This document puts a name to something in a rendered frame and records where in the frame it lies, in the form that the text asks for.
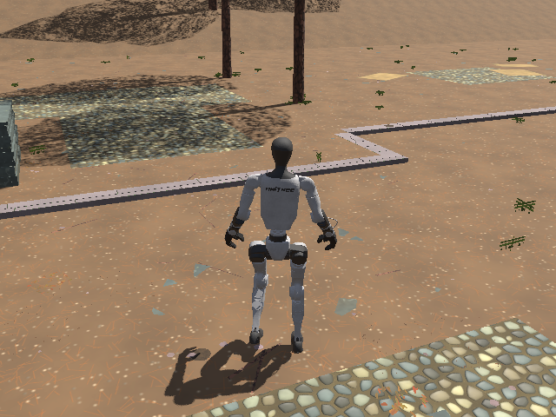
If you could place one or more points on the robot left forearm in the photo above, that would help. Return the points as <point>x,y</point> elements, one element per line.
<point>235,225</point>

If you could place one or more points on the right robot upper arm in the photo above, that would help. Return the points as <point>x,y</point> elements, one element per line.
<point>307,184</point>

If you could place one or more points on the robot right forearm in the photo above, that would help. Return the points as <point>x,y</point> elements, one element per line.
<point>326,226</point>

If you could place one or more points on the left robot upper arm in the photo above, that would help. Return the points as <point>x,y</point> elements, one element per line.
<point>253,182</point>

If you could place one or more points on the humanoid robot head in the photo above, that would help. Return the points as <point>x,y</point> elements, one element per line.
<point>282,149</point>

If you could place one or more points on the left robot hand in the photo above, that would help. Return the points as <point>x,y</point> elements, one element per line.
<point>229,237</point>

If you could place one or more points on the robot left foot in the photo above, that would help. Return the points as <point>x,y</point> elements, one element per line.
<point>254,337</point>

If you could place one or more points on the right robot hand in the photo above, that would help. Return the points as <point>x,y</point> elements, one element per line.
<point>332,240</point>

